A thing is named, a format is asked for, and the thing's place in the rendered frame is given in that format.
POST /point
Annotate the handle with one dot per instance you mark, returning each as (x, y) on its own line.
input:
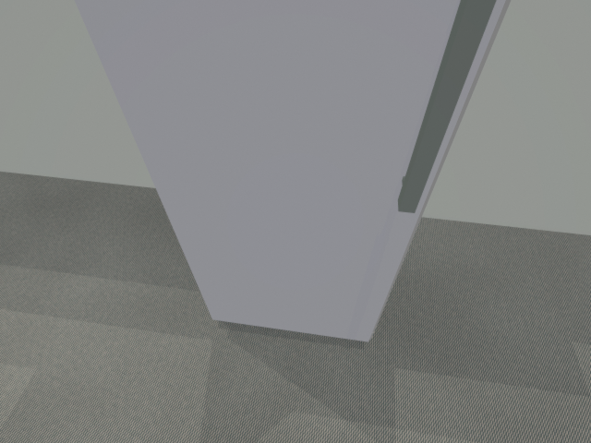
(467, 31)

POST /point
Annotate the fridge door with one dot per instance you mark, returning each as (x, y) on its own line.
(277, 134)

